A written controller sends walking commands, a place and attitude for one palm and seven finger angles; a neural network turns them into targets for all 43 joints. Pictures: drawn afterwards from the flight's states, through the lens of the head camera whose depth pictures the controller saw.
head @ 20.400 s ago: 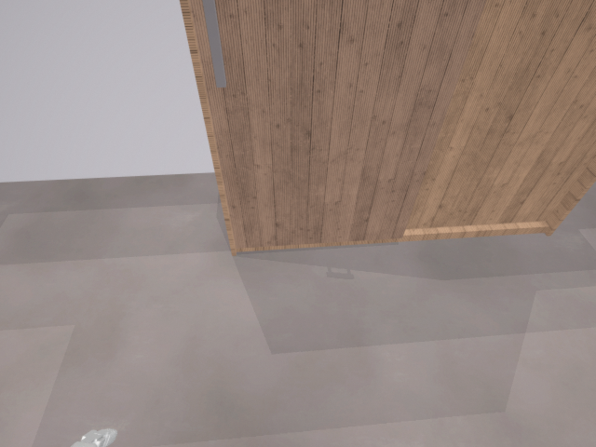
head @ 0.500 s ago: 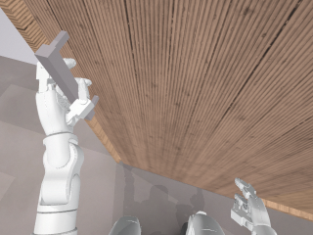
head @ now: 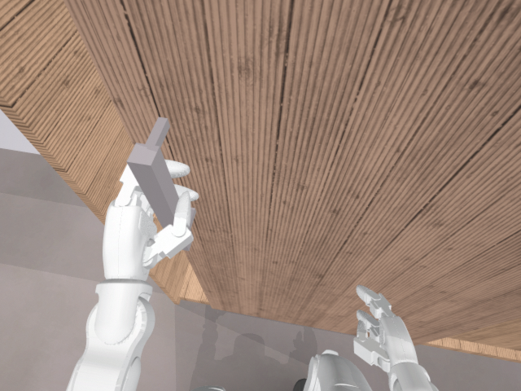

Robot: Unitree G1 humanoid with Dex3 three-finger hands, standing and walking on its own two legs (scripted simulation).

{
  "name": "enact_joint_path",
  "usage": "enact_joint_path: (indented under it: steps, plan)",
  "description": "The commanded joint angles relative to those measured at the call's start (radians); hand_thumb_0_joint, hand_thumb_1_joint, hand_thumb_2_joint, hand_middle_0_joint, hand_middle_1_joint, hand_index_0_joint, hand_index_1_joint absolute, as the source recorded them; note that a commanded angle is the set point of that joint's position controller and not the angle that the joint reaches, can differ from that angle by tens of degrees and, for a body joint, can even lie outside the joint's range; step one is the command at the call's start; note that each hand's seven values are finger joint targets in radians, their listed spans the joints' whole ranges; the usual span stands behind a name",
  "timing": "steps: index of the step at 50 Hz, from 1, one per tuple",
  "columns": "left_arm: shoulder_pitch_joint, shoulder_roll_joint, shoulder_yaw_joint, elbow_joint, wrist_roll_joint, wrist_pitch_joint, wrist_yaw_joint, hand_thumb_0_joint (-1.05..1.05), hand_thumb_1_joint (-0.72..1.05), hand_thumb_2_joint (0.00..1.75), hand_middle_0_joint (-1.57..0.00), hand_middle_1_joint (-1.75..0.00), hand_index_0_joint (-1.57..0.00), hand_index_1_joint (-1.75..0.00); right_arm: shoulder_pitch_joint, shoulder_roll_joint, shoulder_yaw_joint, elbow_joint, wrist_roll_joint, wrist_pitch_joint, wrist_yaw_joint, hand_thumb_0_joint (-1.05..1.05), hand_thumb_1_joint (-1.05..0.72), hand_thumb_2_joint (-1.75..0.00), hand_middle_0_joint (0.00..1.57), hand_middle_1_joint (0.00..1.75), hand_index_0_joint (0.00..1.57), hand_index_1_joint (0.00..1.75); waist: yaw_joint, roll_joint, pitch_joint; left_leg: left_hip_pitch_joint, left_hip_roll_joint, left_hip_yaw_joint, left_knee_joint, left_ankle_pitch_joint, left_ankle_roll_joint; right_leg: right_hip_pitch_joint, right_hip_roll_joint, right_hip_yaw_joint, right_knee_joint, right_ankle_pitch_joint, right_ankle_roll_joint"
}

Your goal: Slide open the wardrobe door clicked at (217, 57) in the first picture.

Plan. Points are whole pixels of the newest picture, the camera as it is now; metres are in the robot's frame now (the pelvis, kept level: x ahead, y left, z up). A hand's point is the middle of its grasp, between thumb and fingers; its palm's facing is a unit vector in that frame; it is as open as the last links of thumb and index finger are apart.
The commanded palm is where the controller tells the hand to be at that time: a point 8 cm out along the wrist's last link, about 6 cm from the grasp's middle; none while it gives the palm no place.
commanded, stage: step sideways, sliding the door along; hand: left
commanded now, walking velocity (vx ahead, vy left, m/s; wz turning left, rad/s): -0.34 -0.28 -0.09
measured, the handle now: (173, 193) +0.31 +0.18 +0.12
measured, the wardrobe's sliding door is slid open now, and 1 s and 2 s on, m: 0.13 0.24 0.40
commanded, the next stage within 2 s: none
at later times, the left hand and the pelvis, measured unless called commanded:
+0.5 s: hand (232, 235) +0.27 +0.09 +0.12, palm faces +0.30 -0.95 -0.03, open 6.7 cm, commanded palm +0.23 +0.07 +0.13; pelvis -0.05 -0.08 -0.03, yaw -1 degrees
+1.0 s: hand (284, 241) +0.27 +0.03 +0.13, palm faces +0.38 -0.92 -0.09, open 6.6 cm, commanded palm +0.23 +0.00 +0.11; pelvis -0.08 -0.19 -0.02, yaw -3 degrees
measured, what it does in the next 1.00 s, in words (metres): steps to the right: right foot, then left foot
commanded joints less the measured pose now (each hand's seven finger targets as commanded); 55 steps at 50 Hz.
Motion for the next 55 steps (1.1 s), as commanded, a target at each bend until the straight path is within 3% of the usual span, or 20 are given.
enact_joint_path:
  steps: [1,7,10,12,13,14,17,20,22,24,25,27,29,32,44,47,49,51,52,55]
  plan:
    - [-0.320,-0.003,-0.117,-0.322,0.026,-0.077,-0.074,0.00,0.90,0.90,-0.45,-1.40,-0.45,-1.40,-0.092,-0.113,-0.038,-0.155,-0.001,-0.048,-0.023,0.00,-0.90,-0.90,0.20,0.30,0.20,0.30,-0.123,0.207,-0.345,0.268,0.254,-0.032,-0.035,1.031,0.079,-0.020,-0.019,0.029,-0.097,0.063,0.003]
    - [-0.354,-0.019,-0.127,-0.299,0.013,-0.061,-0.076,0.00,0.90,0.90,-0.45,-1.40,-0.45,-1.40,-0.123,-0.113,-0.035,-0.145,0.001,-0.051,-0.027,0.00,-0.90,-0.90,0.20,0.30,0.20,0.30,-0.125,0.191,-0.318,0.169,0.273,-0.027,0.014,0.924,0.074,0.125,-0.010,0.044,-0.290,0.127,-0.001]
    - [-0.384,-0.039,-0.159,-0.332,0.013,-0.070,-0.082,0.00,0.90,0.90,-0.45,-1.40,-0.45,-1.40,-0.139,-0.112,-0.035,-0.138,0.017,-0.049,-0.027,0.00,-0.90,-0.90,0.20,0.30,0.20,0.30,-0.119,0.131,-0.346,0.090,0.218,-0.016,0.134,0.740,0.055,0.276,-0.012,0.045,-0.475,0.360,0.002]
    - [-0.416,0.005,-0.147,-0.371,0.017,-0.089,-0.078,0.00,0.90,0.90,-0.45,-1.40,-0.45,-1.40,-0.132,-0.078,-0.031,-0.139,0.024,-0.043,-0.030,0.00,-0.90,-0.90,0.20,0.30,0.20,0.30,-0.124,-0.113,-0.380,-0.078,0.045,0.027,0.334,0.265,-0.008,0.392,-0.151,0.169,-0.574,1.048,-0.035]
    - [-0.359,0.069,-0.073,-0.345,0.027,-0.087,-0.064,0.00,0.90,0.90,-0.45,-1.40,-0.45,-1.40,-0.118,-0.072,-0.037,-0.122,0.024,-0.043,-0.037,0.00,-0.90,-0.90,0.20,0.30,0.20,0.30,-0.094,-0.248,-0.453,-0.253,-0.084,-0.032,0.487,-0.227,-0.030,0.496,-0.279,0.377,-0.549,1.388,-0.130]
    - [-0.267,0.075,-0.036,-0.308,0.024,-0.095,-0.055,0.00,0.90,0.90,-0.45,-1.40,-0.45,-1.40,-0.106,-0.084,-0.053,-0.108,0.023,-0.046,-0.038,0.00,-0.90,-0.90,0.20,0.30,0.20,0.30,-0.057,-0.336,-0.524,-0.306,-0.144,-0.121,0.630,-0.403,-0.021,0.537,-0.320,0.443,-0.553,1.438,-0.139]
    - [-0.387,0.030,-0.047,-0.420,0.017,-0.148,-0.045,0.00,0.90,0.90,-0.45,-1.40,-0.45,-1.40,-0.082,-0.059,-0.042,-0.078,0.024,-0.036,-0.026,0.00,-0.90,-0.90,0.20,0.30,0.20,0.30,-0.103,-0.226,-0.602,-0.375,-0.118,-0.184,0.635,-0.343,-0.041,0.670,-0.330,0.377,-0.490,1.302,-0.227]
    - [-0.439,0.012,-0.069,-0.352,0.015,-0.148,-0.041,0.00,0.90,0.90,-0.45,-1.40,-0.45,-1.40,-0.090,-0.073,-0.050,-0.073,0.024,-0.009,-0.034,0.00,-0.90,-0.90,0.20,0.30,0.20,0.30,-0.123,-0.174,-0.557,-0.240,-0.120,-0.109,0.336,-0.189,-0.038,0.541,-0.273,0.290,-0.472,1.157,-0.205]
    - [-0.454,0.006,-0.096,-0.336,0.011,-0.153,-0.057,0.00,0.90,0.90,-0.45,-1.40,-0.45,-1.40,-0.041,-0.105,-0.072,-0.083,0.026,0.006,-0.041,0.00,-0.90,-0.90,0.20,0.30,0.20,0.30,-0.146,-0.110,-0.575,0.040,-0.068,-0.080,0.064,0.141,-0.024,0.335,-0.193,0.221,-0.376,0.831,-0.135]
    - [-0.483,-0.024,-0.139,-0.324,-0.001,-0.137,-0.080,0.00,0.90,0.90,-0.45,-1.40,-0.45,-1.40,-0.078,-0.185,-0.111,-0.156,0.031,-0.005,-0.038,0.00,-0.90,-0.90,0.20,0.30,0.20,0.30,-0.120,0.193,-0.529,0.248,0.422,-0.542,-0.069,0.876,0.187,-0.090,-0.016,0.147,-0.009,-0.148,-0.004]
    - [-0.472,-0.022,-0.138,-0.220,0.021,-0.117,-0.076,0.00,0.90,0.90,-0.45,-1.40,-0.45,-1.40,-0.096,-0.219,-0.115,-0.172,0.040,0.007,-0.033,0.00,-0.90,-0.90,0.20,0.30,0.20,0.30,-0.124,0.071,-0.479,0.211,0.428,-0.581,-0.053,0.788,0.232,-0.110,0.000,0.192,0.160,-0.164,-0.017]
    - [-0.608,-0.019,-0.121,-0.306,0.013,-0.117,-0.087,0.00,0.90,0.90,-0.45,-1.40,-0.45,-1.40,-0.080,-0.180,-0.094,-0.125,0.015,-0.003,-0.025,0.00,-0.90,-0.90,0.20,0.30,0.20,0.30,-0.150,0.088,-0.448,0.269,0.375,-0.440,0.021,0.939,0.184,-0.247,-0.023,0.211,0.338,-0.139,-0.009]
    - [-0.605,-0.080,-0.172,-0.212,0.009,-0.081,-0.100,0.00,0.90,0.90,-0.45,-1.40,-0.45,-1.40,-0.064,-0.202,-0.099,-0.102,0.019,0.008,-0.006,0.00,-0.90,-0.90,0.20,0.30,0.20,0.30,-0.141,0.106,-0.411,0.239,0.288,-0.280,0.027,0.878,0.132,-0.277,-0.033,0.163,0.390,-0.033,0.006]
    - [-0.639,-0.093,-0.183,-0.162,0.007,-0.044,-0.110,0.00,0.90,0.90,-0.45,-1.40,-0.45,-1.40,-0.046,-0.199,-0.101,-0.103,0.018,0.023,-0.012,0.00,-0.90,-0.90,0.20,0.30,0.20,0.30,-0.134,0.143,-0.423,0.202,0.224,-0.175,-0.004,0.776,0.093,-0.189,-0.037,0.093,0.306,0.044,0.025]
    - [-0.694,-0.024,-0.106,-0.025,-0.013,-0.038,-0.082,0.00,0.90,0.90,-0.45,-1.40,-0.45,-1.40,-0.033,-0.169,-0.086,-0.096,0.021,0.001,-0.034,0.00,-0.90,-0.90,0.20,0.30,0.20,0.30,-0.153,0.292,-0.409,0.191,0.239,-0.129,0.037,0.820,0.087,0.161,0.022,0.023,-0.350,0.043,0.010]
    - [-0.695,0.032,-0.059,-0.045,-0.012,-0.055,-0.075,0.00,0.90,0.90,-0.45,-1.40,-0.45,-1.40,-0.057,-0.157,-0.082,-0.094,0.038,0.004,-0.033,0.00,-0.90,-0.90,0.20,0.30,0.20,0.30,-0.129,0.169,-0.442,0.097,0.185,-0.109,0.154,0.594,0.047,0.358,-0.023,0.070,-0.607,0.328,-0.005]
    - [-0.729,0.147,0.015,-0.054,0.003,-0.065,-0.056,0.00,0.90,0.90,-0.45,-1.40,-0.45,-1.40,-0.102,-0.098,-0.061,-0.098,0.049,0.010,-0.052,0.00,-0.90,-0.90,0.20,0.30,0.20,0.30,-0.122,-0.242,-0.461,-0.245,-0.025,-0.039,0.429,-0.158,-0.028,0.513,-0.289,0.287,-0.586,1.062,-0.126]
    - [-0.620,0.151,0.063,-0.036,-0.019,-0.059,-0.037,0.00,0.90,0.90,-0.45,-1.40,-0.45,-1.40,-0.056,-0.123,-0.080,-0.059,0.045,0.004,-0.070,0.00,-0.90,-0.90,0.20,0.30,0.20,0.30,-0.081,-0.389,-0.523,-0.413,-0.112,-0.109,0.671,-0.385,-0.028,0.664,-0.339,0.355,-0.492,1.373,-0.230]
    - [-0.662,0.140,0.058,-0.077,-0.018,-0.072,-0.036,0.00,0.90,0.90,-0.45,-1.40,-0.45,-1.40,-0.074,-0.126,-0.077,-0.049,0.043,0.001,-0.079,0.00,-0.90,-0.90,0.20,0.30,0.20,0.30,-0.086,-0.404,-0.519,-0.474,-0.103,-0.112,0.675,-0.390,-0.023,0.728,-0.333,0.353,-0.450,1.430,-0.245]
    - [-0.727,0.086,0.022,-0.088,-0.014,-0.093,-0.027,0.00,0.90,0.90,-0.45,-1.40,-0.45,-1.40,-0.092,-0.116,-0.054,-0.028,0.031,0.022,-0.084,0.00,-0.90,-0.90,0.20,0.30,0.20,0.30,-0.128,-0.178,-0.487,-0.308,-0.064,-0.081,0.216,-0.130,-0.028,0.610,-0.265,0.230,-0.355,1.162,-0.190]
